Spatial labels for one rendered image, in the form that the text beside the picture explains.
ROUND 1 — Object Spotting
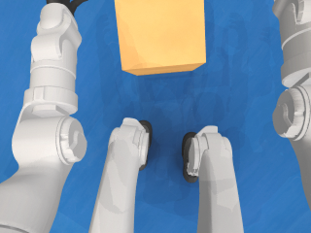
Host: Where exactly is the left robot hand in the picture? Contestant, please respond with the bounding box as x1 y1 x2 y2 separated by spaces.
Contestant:
46 0 88 17

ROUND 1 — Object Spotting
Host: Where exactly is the right robot forearm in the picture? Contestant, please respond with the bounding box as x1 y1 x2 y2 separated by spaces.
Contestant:
272 0 311 88

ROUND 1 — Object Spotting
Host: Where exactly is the right robot upper arm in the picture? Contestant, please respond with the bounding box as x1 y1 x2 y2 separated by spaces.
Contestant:
272 84 311 212

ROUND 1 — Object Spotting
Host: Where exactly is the left robot upper arm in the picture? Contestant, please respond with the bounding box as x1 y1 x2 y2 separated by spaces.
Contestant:
0 116 87 233

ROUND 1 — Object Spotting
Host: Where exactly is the robot left thigh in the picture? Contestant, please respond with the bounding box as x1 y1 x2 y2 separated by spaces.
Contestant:
88 124 149 233

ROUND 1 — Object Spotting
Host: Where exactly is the right robot foot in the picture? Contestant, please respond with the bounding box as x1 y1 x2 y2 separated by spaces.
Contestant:
182 132 198 183

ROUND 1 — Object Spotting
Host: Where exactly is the left robot forearm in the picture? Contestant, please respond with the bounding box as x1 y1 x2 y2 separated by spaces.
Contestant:
12 3 82 156

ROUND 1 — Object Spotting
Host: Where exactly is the carton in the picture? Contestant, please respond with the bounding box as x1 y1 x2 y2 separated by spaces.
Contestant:
114 0 206 76

